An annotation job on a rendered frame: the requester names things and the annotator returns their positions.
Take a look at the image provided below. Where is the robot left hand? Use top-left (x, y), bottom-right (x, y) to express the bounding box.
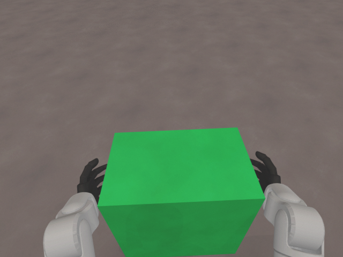
top-left (77, 158), bottom-right (107, 204)

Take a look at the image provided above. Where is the carton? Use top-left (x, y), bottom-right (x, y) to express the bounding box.
top-left (98, 127), bottom-right (265, 257)

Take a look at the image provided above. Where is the robot right forearm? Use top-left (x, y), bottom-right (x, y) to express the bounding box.
top-left (262, 183), bottom-right (325, 257)

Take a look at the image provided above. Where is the robot left forearm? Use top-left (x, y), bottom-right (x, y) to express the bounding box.
top-left (43, 192), bottom-right (99, 257)

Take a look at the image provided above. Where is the robot right hand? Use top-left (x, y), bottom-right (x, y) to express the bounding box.
top-left (250, 151), bottom-right (281, 193)

